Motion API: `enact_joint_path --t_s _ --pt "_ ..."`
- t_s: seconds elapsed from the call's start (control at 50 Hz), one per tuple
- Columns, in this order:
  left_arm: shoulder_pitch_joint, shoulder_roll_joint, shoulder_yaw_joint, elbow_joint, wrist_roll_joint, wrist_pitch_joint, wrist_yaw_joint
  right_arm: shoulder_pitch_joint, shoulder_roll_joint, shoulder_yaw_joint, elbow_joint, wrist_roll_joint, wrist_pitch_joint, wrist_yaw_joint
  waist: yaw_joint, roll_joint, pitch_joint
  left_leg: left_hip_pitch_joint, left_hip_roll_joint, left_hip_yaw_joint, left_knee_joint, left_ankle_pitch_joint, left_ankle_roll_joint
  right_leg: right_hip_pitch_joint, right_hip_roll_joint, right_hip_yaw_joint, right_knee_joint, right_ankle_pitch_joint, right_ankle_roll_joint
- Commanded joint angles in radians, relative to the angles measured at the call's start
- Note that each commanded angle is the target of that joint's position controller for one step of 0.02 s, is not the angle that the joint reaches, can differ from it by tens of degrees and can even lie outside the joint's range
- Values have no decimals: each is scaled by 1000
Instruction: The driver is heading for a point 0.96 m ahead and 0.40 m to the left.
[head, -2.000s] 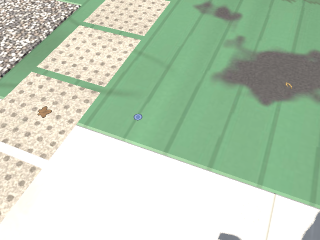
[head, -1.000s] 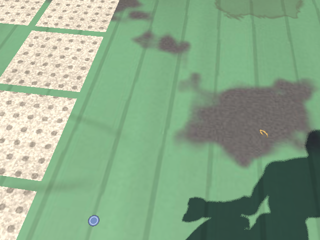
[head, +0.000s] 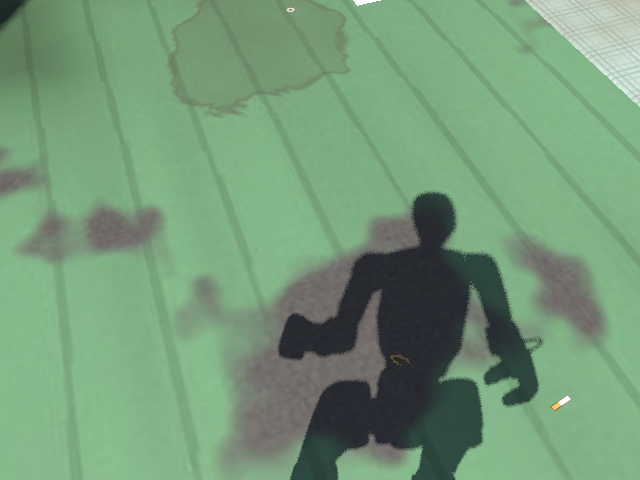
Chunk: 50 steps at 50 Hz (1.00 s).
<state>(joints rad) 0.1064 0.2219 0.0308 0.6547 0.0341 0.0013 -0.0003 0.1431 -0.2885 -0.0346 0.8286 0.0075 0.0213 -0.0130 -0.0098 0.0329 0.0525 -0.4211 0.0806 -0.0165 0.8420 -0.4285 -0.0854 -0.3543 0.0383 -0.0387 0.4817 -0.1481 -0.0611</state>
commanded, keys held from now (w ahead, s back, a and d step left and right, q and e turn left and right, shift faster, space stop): q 1.00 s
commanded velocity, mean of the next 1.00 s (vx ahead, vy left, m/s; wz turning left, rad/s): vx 0.01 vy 0.00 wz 0.49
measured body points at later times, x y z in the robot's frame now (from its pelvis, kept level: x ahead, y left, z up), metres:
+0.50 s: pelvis +0.01 +0.02 +0.01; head +0.05 +0.04 +0.46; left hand +0.12 +0.33 -0.09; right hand +0.21 -0.24 -0.09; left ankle +0.00 +0.13 -0.73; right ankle +0.06 -0.12 -0.71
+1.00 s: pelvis +0.00 +0.03 +0.00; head +0.03 +0.07 +0.44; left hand -0.05 +0.35 -0.12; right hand +0.30 -0.12 -0.09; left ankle -0.05 +0.13 -0.74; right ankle +0.06 -0.11 -0.73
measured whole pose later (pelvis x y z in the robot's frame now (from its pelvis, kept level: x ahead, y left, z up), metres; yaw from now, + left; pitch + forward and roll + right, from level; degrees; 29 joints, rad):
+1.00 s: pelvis +0.00 +0.03 +0.00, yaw +34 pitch +1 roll -1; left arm 0.14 0.31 0.08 0.77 -0.01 0.01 0.02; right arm 0.15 -0.31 -0.08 0.65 0.02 0.07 0.01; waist 0.01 -0.01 0.07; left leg -0.29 0.02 0.03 0.56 -0.23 0.00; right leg -0.23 -0.11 -0.15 0.56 -0.32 0.04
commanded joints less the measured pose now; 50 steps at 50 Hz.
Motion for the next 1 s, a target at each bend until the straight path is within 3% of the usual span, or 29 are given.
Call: enact_joint_path --t_s 0.02,0.06,0.12,0.16,0.18,0.2,0.22,0.24,0.26,0.28,0.32,0.4,0.5,0.54,0.56,0.58,0.6,0.62,0.64,0.66,0.68,0.74,0.82,0.9,0.96,0.98,1.0 --pt "-20 192 58 -35 -3 -8 22 52 -118 -28 -40 4 5 -9 7 -161 -169 119 -13 24 -46 60 10 87 -289 185 -163 171 -190" --pt "-23 203 63 -22 -12 4 32 34 -123 -34 -53 4 12 -9 13 -160 -136 88 -16 35 -38 39 30 93 -313 201 -171 72 -186" --pt "-48 190 65 -6 -28 14 42 57 -95 -35 -52 1 16 -1 -9 -152 -112 114 -29 68 -131 70 69 99 -313 169 -133 59 -155" --pt "-39 175 69 14 -49 20 47 96 -104 -41 -46 -12 14 9 -32 -109 -95 176 -36 42 -316 223 124 80 -263 102 -34 25 -77" --pt "-2 139 66 14 -39 21 49 110 -189 -61 -56 -20 10 3 -2 88 -91 221 101 -176 -447 432 193 1 -162 -9 175 -74 14" --pt "-70 115 60 -25 -25 17 53 87 -264 -79 -72 -18 7 -1 -10 272 -30 220 257 -438 -535 522 351 -178 18 -74 310 -297 92" --pt "-152 132 65 -42 -19 16 55 120 -237 -73 -80 -44 -11 -1 -72 239 -45 242 296 -512 -573 552 424 -251 22 46 537 -489 99" --pt "-122 145 75 -30 -30 18 50 98 -218 -68 -83 -46 -29 -4 -41 167 -70 264 263 -443 -549 565 400 -271 0 101 635 -458 92" --pt "-84 144 80 -5 -33 21 50 45 -208 -71 -96 -25 -38 -7 -10 101 -74 283 207 -366 -516 581 348 -283 -14 112 656 -393 97" --pt "-67 156 85 5 -28 22 53 13 -190 -68 -105 -3 -38 -11 2 77 -81 305 185 -333 -500 602 316 -296 -26 119 633 -340 104" --pt "-70 136 81 9 -29 16 54 19 -164 -62 -108 8 -28 -21 5 74 -121 331 144 -294 -477 682 299 -253 -18 106 584 -280 125" --pt "-99 109 66 7 -43 0 43 59 -189 -79 -112 9 -5 -34 -26 99 -153 383 119 -307 -450 649 297 -182 -5 105 341 -231 145" --pt "-48 148 74 28 -54 -13 23 14 -205 -88 -138 13 14 -23 -19 152 -137 290 104 -403 -448 586 297 -12 21 100 128 -211 132" --pt "19 154 79 53 -52 -23 13 -29 -194 -85 -153 26 22 -26 26 145 -137 254 63 -418 -409 518 253 102 23 84 -81 -65 109" --pt "50 178 88 67 -47 -25 13 -25 -172 -78 -159 26 24 -30 30 116 -146 192 25 -402 -371 407 211 202 -27 106 -150 27 86" --pt "76 244 102 63 -28 -22 20 10 -120 -64 -165 9 23 -29 9 -57 -177 60 -62 -305 -187 157 154 327 -221 279 -169 125 15" --pt "48 306 112 59 3 -16 18 36 -111 -65 -192 12 12 -26 -27 -309 -136 -143 -208 -148 -8 -210 93 316 -408 527 -193 310 -159" --pt "15 251 96 35 12 -23 19 56 -198 -89 -172 1 5 -24 -18 -234 -130 -159 -130 -158 221 -226 55 265 -468 539 -199 311 -241" --pt "-39 195 79 22 4 -27 23 66 -236 -108 -151 13 8 -20 -37 -170 -105 -152 -114 -152 306 -156 44 227 -404 428 -190 270 -208" --pt "-77 176 74 17 -11 -27 28 82 -217 -110 -131 12 20 -23 -51 -147 -82 -159 -103 -135 336 -92 26 216 -333 330 -181 204 -158" --pt "-84 164 68 18 -27 -26 33 76 -198 -106 -130 8 28 -24 -37 -155 -64 -189 -98 -127 361 -35 9 224 -305 280 -179 193 -141" --pt "-16 181 68 40 -21 -14 51 4 -135 -84 -177 20 30 -12 12 -177 -60 -209 -79 -60 280 35 -23 269 -280 180 -186 264 -158" --pt "19 230 83 50 -24 -1 52 -43 -104 -63 -224 13 26 6 49 -188 -107 -136 -34 -13 78 28 -26 338 -321 130 -173 310 -174" --pt "6 266 94 52 -37 5 32 -20 -122 -66 -239 14 34 23 40 -206 -110 8 -44 58 -89 47 10 287 -341 75 -146 339 -158" --pt "-12 267 95 61 -67 3 24 52 -124 -77 -226 13 44 34 -11 -188 -110 156 -74 96 -334 199 77 245 -335 25 -38 277 -87" --pt "41 234 87 85 -65 -1 19 95 -151 -90 -213 11 44 26 -19 -125 -125 280 -86 64 -428 315 114 171 -297 -27 64 177 -23" --pt "67 181 72 79 -27 -3 13 139 -255 -120 -219 13 39 9 -10 113 -142 459 89 -198 -475 654 189 -51 -199 -120 327 -123 75"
